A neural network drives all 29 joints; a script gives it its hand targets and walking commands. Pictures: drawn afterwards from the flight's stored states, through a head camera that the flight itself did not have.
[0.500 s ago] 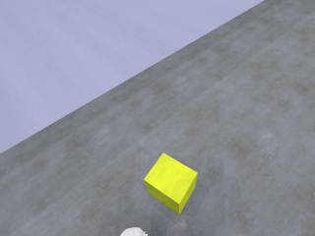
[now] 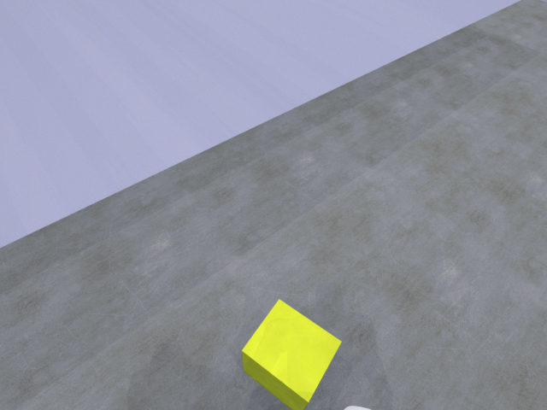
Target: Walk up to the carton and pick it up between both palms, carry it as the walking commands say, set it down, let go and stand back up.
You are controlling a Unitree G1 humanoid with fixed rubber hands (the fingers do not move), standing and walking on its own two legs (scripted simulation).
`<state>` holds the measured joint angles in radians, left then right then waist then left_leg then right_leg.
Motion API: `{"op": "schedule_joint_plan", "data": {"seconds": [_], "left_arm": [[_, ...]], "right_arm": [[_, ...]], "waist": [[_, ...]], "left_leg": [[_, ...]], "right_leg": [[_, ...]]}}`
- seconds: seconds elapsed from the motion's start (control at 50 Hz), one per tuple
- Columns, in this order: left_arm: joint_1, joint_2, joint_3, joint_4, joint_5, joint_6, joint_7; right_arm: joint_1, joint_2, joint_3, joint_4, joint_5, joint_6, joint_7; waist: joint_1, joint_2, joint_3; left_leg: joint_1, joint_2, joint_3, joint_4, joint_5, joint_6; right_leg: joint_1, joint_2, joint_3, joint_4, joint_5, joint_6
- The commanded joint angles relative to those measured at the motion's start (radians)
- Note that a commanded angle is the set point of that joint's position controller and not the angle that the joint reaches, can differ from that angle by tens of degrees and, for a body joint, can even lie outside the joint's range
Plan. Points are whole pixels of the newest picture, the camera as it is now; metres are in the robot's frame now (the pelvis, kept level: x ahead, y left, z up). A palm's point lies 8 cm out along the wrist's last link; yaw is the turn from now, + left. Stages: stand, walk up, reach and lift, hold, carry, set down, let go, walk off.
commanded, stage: walk up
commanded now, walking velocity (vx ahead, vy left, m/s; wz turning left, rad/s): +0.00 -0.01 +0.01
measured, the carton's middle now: (289, 357) +0.36 -0.03 -0.65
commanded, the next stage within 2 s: none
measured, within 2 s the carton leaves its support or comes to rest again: neither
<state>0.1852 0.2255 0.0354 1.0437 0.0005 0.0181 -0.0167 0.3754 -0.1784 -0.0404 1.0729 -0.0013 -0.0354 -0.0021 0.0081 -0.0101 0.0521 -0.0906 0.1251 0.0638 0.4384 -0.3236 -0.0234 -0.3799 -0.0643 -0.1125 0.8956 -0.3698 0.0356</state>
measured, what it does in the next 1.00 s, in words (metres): steps on the spot: right foot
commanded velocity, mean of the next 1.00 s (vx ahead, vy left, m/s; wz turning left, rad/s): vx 0.00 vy -0.04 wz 0.01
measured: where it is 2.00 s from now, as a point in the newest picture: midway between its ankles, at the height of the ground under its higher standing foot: outside the picture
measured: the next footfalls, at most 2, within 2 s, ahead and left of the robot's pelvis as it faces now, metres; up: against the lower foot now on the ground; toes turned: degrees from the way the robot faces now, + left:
right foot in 0.12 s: +0.05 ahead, -0.17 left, +0.00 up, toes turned -8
left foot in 1.32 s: +0.02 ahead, +0.06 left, +0.00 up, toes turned +3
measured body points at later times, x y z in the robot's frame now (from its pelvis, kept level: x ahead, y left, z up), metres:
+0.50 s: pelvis +0.00 -0.03 -0.01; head +0.02 -0.03 +0.44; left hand +0.05 +0.23 -0.16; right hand +0.03 -0.26 -0.17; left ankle -0.04 +0.12 -0.75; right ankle +0.05 -0.15 -0.75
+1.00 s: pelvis +0.01 -0.06 -0.01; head +0.03 -0.06 +0.44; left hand +0.04 +0.20 -0.16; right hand +0.00 -0.29 -0.17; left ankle -0.04 +0.12 -0.75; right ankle +0.02 -0.16 -0.74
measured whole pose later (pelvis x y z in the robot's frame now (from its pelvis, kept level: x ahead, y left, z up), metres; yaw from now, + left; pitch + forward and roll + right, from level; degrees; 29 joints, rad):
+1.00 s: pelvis +0.01 -0.06 -0.01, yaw -1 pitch +1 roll +1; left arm 0.19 0.21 0.03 1.11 0.00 0.03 0.01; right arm 0.29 -0.18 -0.03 1.09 0.00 0.00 -0.03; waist 0.01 0.01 0.03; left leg -0.14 0.12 0.07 0.45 -0.31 -0.08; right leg -0.30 -0.05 -0.11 0.56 -0.23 0.01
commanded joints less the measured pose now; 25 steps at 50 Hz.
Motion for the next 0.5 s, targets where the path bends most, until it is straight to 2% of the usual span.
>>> {"op": "schedule_joint_plan", "data": {"seconds": [0.0,0.02,0.04,0.06,0.08,0.1,0.12,0.14,0.16,0.18,0.2,0.22,0.24,0.26,0.28,0.32,0.34,0.36,0.38,0.4,0.42,0.44,0.46,0.48], "left_arm": [[-0.005,0.006,-0.009,-0.030,-0.010,-0.002,0.013],[0.019,0.002,-0.013,-0.011,-0.018,-0.003,0.016],[0.096,0.045,-0.003,0.018,-0.011,-0.014,0.025],[0.120,0.107,0.008,0.053,0.000,-0.023,0.031],[0.128,0.156,0.019,0.054,0.003,-0.032,0.041],[0.078,0.141,0.021,0.043,0.006,-0.033,0.041],[0.115,0.154,0.018,0.065,0.006,-0.033,0.042],[0.068,0.125,0.017,0.055,0.004,-0.027,0.045],[0.028,0.121,0.014,0.036,0.011,-0.021,0.048],[-0.029,0.134,0.025,0.021,0.006,-0.013,0.050],[-0.009,0.104,0.010,0.014,-0.003,-0.008,0.051],[-0.002,0.100,0.012,0.018,-0.006,-0.014,0.047],[0.000,0.083,0.002,0.022,-0.012,-0.014,0.048],[-0.006,0.084,0.006,0.030,-0.015,-0.013,0.049],[0.016,0.056,-0.005,0.038,-0.012,-0.008,0.048],[0.024,0.075,-0.006,0.051,-0.004,-0.013,0.048],[0.047,0.066,-0.003,0.051,-0.011,-0.014,0.050],[0.029,0.078,0.003,0.064,-0.006,-0.012,0.047],[0.044,0.085,0.003,0.055,-0.005,-0.016,0.046],[0.041,0.076,0.006,0.053,0.000,-0.016,0.044],[0.046,0.096,0.010,0.051,-0.004,-0.015,0.046],[0.026,0.095,0.016,0.039,0.000,-0.009,0.043],[0.055,0.062,0.011,0.042,-0.002,-0.010,0.045],[0.047,0.066,0.007,0.054,-0.002,-0.008,0.045]], "right_arm": [[-0.039,-0.132,0.002,-0.035,-0.012,-0.001,-0.030],[-0.025,-0.115,0.006,-0.042,-0.001,0.010,-0.033],[-0.042,-0.152,-0.005,-0.039,0.006,0.010,-0.032],[-0.039,-0.140,-0.003,-0.055,0.011,0.014,-0.033],[0.030,-0.074,0.017,-0.061,0.018,0.012,-0.031],[0.095,-0.025,0.025,-0.039,0.015,0.021,-0.034],[0.077,-0.044,0.019,-0.052,0.017,0.031,-0.030],[0.030,-0.025,0.025,-0.073,0.011,0.045,-0.029],[0.047,-0.050,0.017,-0.066,0.003,0.053,-0.033],[0.013,-0.084,0.015,-0.031,-0.014,0.045,-0.032],[0.021,-0.086,0.006,-0.034,-0.011,0.037,-0.031],[0.027,-0.104,0.007,-0.036,-0.006,0.033,-0.030],[-0.001,-0.089,0.011,-0.033,-0.006,0.031,-0.026],[-0.016,-0.083,0.011,-0.040,-0.011,0.037,-0.027],[-0.033,-0.059,0.018,-0.036,-0.015,0.038,-0.026],[-0.039,-0.087,0.011,-0.017,-0.016,0.047,-0.031],[-0.065,-0.054,0.012,-0.031,-0.018,0.042,-0.028],[-0.058,-0.074,0.015,-0.027,-0.020,0.040,-0.025],[-0.044,-0.098,0.012,-0.017,-0.011,0.035,-0.025],[-0.071,-0.115,0.005,-0.026,-0.023,0.033,-0.027],[-0.077,-0.089,0.009,-0.032,-0.015,0.028,-0.021],[-0.069,-0.078,0.012,-0.025,-0.015,0.030,-0.016],[-0.072,-0.062,0.019,-0.025,-0.014,0.034,-0.019],[-0.034,-0.052,0.019,-0.008,-0.015,0.035,-0.019]], "waist": [[-0.027,0.320,0.000],[-0.005,0.293,-0.015],[0.021,0.236,-0.091],[0.032,0.144,-0.167],[0.011,0.005,-0.264],[-0.016,-0.114,-0.277],[-0.007,-0.168,-0.268],[-0.006,-0.195,-0.184],[-0.019,-0.196,-0.092],[-0.016,-0.148,-0.085],[-0.019,-0.088,-0.078],[-0.015,-0.059,-0.119],[-0.010,-0.030,-0.115],[-0.001,-0.062,-0.113],[0.006,0.026,-0.089],[0.008,0.012,-0.071],[0.022,-0.022,-0.071],[0.019,-0.054,-0.048],[0.017,-0.033,-0.068],[0.017,-0.034,-0.073],[0.023,-0.031,-0.106],[0.021,-0.031,-0.108],[0.028,-0.026,-0.037],[0.014,-0.016,-0.017]], "left_leg": [[0.012,0.072,0.043,-0.086,0.987,0.111],[0.046,0.065,0.058,-0.033,0.952,0.091],[0.067,0.062,0.062,0.043,0.950,0.064],[0.048,0.029,0.069,0.112,0.756,0.028],[-0.008,-0.011,0.053,0.147,0.455,0.004],[-0.107,-0.056,0.058,0.180,0.119,-0.004],[-0.117,-0.078,0.017,0.171,-0.123,0.003],[-0.125,-0.048,-0.017,0.103,-0.155,0.011],[-0.133,-0.069,-0.002,0.058,-0.126,0.017],[-0.158,-0.050,0.018,0.005,0.017,-0.001],[-0.121,-0.038,-0.005,-0.071,0.142,0.005],[-0.101,-0.018,0.000,-0.078,0.173,0.006],[-0.085,-0.002,-0.023,-0.109,0.208,0.004],[-0.082,0.010,-0.020,-0.119,0.161,-0.001],[-0.074,0.012,0.009,-0.127,0.167,0.005],[-0.084,0.000,-0.002,-0.139,0.150,0.003],[-0.093,0.012,-0.016,-0.147,0.123,-0.002],[-0.114,0.010,-0.021,-0.166,0.112,0.001],[-0.114,-0.004,0.002,-0.164,0.106,-0.006],[-0.110,0.003,0.000,-0.157,0.117,0.004],[-0.094,-0.004,-0.011,-0.152,0.082,0.006],[-0.104,-0.006,-0.004,-0.164,0.048,0.000],[-0.133,-0.005,-0.002,-0.165,0.050,0.002],[-0.113,-0.009,-0.003,-0.151,0.042,-0.006]], "right_leg": [[0.085,0.062,-0.034,-0.308,0.115,-0.001],[0.101,0.072,-0.049,-0.389,0.200,-0.008],[0.211,0.071,-0.074,-0.506,0.333,-0.018],[0.326,-0.004,-0.033,-0.527,0.622,-0.051],[0.443,-0.131,0.053,-0.443,0.971,-0.089],[0.494,-0.208,0.113,-0.412,1.180,-0.134],[0.437,-0.230,0.159,-0.429,1.132,-0.157],[0.348,-0.226,0.138,-0.456,0.920,-0.164],[0.292,-0.201,0.177,-0.513,0.645,-0.145],[0.287,-0.162,0.144,-0.515,0.609,-0.139],[0.266,-0.127,0.135,-0.533,0.519,-0.096],[0.262,-0.110,0.110,-0.527,0.453,-0.086],[0.256,-0.088,0.100,-0.537,0.429,-0.067],[0.238,-0.076,0.079,-0.538,0.340,-0.061],[0.263,-0.084,0.081,-0.545,0.378,-0.060],[0.283,-0.083,0.108,-0.562,0.357,-0.058],[0.264,-0.082,0.089,-0.572,0.344,-0.043],[0.281,-0.089,0.093,-0.557,0.365,-0.054],[0.278,-0.081,0.104,-0.565,0.318,-0.045],[0.294,-0.078,0.092,-0.569,0.316,-0.046],[0.272,-0.080,0.120,-0.576,0.229,-0.057],[0.289,-0.080,0.107,-0.595,0.165,-0.047],[0.238,-0.080,0.107,-0.615,0.166,-0.038],[0.199,-0.088,0.134,-0.653,0.110,-0.035]]}}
